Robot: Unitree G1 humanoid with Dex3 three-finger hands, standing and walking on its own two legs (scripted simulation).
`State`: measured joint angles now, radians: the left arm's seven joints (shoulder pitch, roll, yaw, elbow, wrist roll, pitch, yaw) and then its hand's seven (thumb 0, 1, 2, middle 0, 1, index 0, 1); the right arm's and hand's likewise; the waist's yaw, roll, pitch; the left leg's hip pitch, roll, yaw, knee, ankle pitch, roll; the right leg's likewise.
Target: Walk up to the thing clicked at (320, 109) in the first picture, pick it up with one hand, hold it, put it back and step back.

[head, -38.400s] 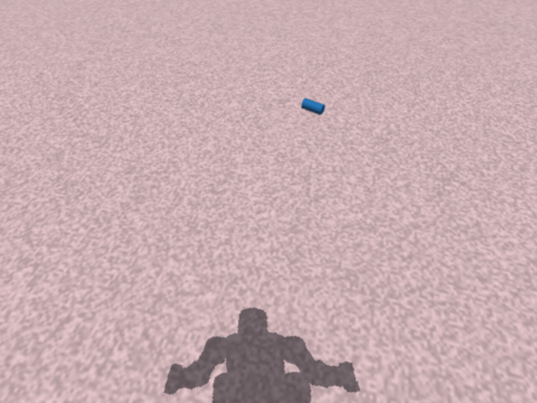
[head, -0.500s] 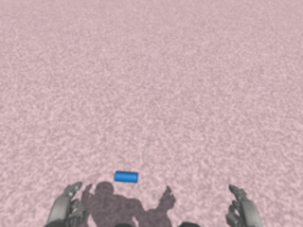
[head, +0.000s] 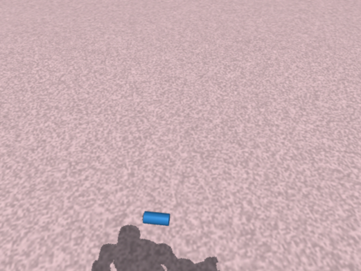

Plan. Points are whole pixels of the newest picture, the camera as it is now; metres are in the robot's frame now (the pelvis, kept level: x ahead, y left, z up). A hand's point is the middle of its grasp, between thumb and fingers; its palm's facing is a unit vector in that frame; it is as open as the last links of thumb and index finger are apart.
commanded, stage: stand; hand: left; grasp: from above
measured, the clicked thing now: (156, 218) +0.50 +0.15 -0.74
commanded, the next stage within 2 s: step back in 1.96 s
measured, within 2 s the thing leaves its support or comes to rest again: neither
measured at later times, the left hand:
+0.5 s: hand out of the picture +0.04 +0.23 -0.15, palm faces +0.03 -0.94 -0.34, open 7.3 cm
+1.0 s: hand out of the picture +0.06 +0.23 -0.15, palm faces +0.01 -0.94 -0.34, open 7.3 cm
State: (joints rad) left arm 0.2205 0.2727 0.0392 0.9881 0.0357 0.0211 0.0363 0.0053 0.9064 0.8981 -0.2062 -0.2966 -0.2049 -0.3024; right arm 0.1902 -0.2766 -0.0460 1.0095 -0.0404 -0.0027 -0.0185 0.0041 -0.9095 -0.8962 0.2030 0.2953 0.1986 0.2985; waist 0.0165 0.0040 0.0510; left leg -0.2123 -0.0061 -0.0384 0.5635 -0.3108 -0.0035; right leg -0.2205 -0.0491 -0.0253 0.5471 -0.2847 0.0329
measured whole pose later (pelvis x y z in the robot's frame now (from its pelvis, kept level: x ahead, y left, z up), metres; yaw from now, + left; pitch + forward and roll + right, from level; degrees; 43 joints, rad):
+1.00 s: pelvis +0.00 -0.01 +0.01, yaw +0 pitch -3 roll +0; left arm 0.12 0.31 0.03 1.17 0.02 0.00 0.01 0.00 0.91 0.90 -0.21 -0.30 -0.21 -0.30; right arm 0.14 -0.32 -0.01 1.13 -0.02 0.00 -0.01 0.00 -0.91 -0.90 0.20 0.30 0.20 0.30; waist 0.00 0.02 0.06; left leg -0.09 0.02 -0.04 0.34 -0.19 -0.03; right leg -0.11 -0.03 -0.03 0.35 -0.18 0.01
